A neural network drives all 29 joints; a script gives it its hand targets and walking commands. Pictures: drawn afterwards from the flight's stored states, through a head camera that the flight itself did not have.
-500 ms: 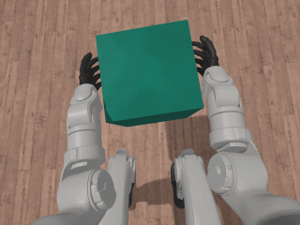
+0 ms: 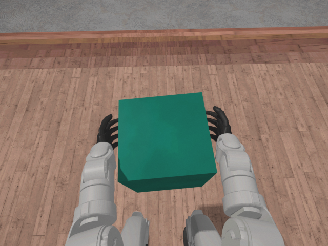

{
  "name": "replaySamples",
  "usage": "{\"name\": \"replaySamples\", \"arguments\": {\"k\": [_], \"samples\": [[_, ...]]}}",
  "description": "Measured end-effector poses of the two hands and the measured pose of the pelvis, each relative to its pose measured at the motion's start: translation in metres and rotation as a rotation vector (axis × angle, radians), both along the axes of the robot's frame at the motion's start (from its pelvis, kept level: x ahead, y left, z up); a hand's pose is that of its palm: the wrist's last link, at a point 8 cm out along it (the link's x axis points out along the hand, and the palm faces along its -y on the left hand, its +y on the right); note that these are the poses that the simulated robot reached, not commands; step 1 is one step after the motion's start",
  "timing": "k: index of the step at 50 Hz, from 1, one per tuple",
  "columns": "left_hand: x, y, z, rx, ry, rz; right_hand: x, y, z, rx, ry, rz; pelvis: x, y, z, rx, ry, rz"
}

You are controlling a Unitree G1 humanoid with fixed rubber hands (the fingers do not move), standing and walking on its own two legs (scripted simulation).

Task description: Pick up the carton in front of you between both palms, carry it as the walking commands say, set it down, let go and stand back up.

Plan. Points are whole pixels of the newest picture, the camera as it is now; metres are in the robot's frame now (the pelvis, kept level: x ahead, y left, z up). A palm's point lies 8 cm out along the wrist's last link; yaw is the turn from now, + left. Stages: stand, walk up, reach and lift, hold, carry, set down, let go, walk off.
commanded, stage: reach and lift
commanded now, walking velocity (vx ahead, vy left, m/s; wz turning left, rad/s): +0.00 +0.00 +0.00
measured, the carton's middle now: (165, 148) +0.38 +0.01 -0.10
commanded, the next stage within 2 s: hold in 1.54 s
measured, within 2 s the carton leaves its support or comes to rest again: neither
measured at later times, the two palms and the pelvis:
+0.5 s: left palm (87, 134) +0.33 +0.15 +0.11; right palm (252, 127) +0.34 -0.14 +0.13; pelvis +0.04 +0.01 +0.10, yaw +0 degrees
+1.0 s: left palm (83, 130) +0.33 +0.16 +0.13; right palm (256, 126) +0.33 -0.14 +0.14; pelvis +0.03 +0.01 +0.11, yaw -1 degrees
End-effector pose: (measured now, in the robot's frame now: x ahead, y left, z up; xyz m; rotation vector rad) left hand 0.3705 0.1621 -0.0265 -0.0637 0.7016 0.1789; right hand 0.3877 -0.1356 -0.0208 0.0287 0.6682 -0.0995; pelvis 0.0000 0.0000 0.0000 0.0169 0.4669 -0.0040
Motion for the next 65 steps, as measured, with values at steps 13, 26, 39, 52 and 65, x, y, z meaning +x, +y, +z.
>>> {"name": "replaySamples", "arguments": {"k": [13, 26, 39, 52, 65], "samples": [[-0.021, -0.004, 0.075, 0.005, 0.0, -0.037, -0.029, -0.005, 0.078, -0.01, -0.001, -0.029, 0.024, 0.002, 0.063, -0.006, -0.205, -0.003], [-0.037, -0.008, 0.144, 0.031, -0.03, -0.079, -0.051, -0.008, 0.149, -0.042, -0.031, -0.026, 0.036, 0.007, 0.099, -0.017, -0.451, -0.004], [-0.042, -0.006, 0.152, 0.034, -0.011, -0.095, -0.061, -0.007, 0.155, -0.052, -0.011, -0.033, 0.027, 0.012, 0.103, -0.021, -0.536, -0.013], [-0.037, -0.007, 0.159, 0.052, -0.017, -0.105, -0.054, -0.008, 0.163, -0.064, -0.016, -0.021, 0.036, 0.011, 0.107, -0.02, -0.547, -0.011], [-0.037, -0.008, 0.165, 0.064, -0.016, -0.107, -0.052, -0.009, 0.168, -0.075, -0.015, -0.006, 0.045, 0.007, 0.109, -0.019, -0.558, -0.008]]}}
